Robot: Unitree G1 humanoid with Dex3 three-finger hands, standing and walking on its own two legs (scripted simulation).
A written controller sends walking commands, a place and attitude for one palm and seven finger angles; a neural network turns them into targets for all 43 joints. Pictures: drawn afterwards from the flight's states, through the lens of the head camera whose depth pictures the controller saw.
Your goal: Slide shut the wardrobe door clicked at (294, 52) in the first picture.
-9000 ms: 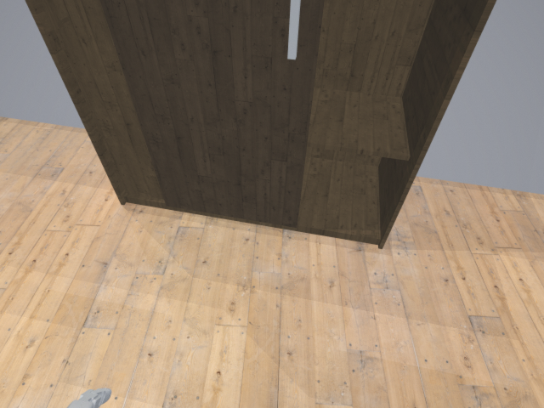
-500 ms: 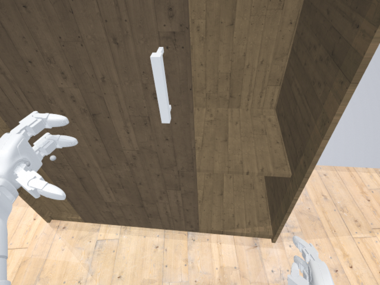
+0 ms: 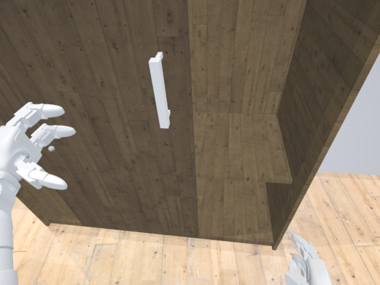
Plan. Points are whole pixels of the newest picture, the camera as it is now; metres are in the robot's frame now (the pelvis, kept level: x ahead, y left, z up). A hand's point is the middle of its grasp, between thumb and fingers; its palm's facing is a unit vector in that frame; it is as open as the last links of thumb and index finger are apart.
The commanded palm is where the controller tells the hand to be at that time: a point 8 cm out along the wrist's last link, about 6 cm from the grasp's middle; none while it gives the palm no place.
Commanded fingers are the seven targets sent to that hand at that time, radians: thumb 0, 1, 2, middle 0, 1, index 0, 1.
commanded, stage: move the hooked fingers beside the handle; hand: left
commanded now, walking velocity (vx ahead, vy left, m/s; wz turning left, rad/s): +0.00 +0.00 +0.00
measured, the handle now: (162, 91) +0.51 +0.12 +0.18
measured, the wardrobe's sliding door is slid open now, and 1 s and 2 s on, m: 0.38 0.38 0.38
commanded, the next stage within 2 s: none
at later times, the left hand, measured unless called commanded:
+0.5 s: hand (91, 130) +0.35 +0.23 +0.19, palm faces +0.00 -1.00 -0.05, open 14.0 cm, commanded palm +0.32 +0.28 +0.20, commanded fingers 0.00 -0.50 0.30 -0.30 -1.20 -0.30 -1.20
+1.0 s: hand (116, 112) +0.40 +0.19 +0.20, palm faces -0.02 -1.00 -0.03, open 14.0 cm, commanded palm +0.38 +0.25 +0.19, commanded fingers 0.00 -0.50 0.30 -0.30 -1.20 -0.30 -1.20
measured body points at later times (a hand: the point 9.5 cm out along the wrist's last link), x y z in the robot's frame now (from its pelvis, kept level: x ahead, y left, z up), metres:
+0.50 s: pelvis +0.00 +0.02 +0.00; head -0.01 -0.01 +0.45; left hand +0.34 +0.28 +0.19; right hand +0.17 -0.22 -0.09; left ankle +0.03 +0.14 -0.74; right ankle -0.05 -0.09 -0.74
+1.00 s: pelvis +0.00 +0.01 +0.00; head -0.01 -0.01 +0.45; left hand +0.39 +0.25 +0.20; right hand +0.13 -0.24 -0.10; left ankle +0.03 +0.14 -0.74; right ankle -0.05 -0.09 -0.74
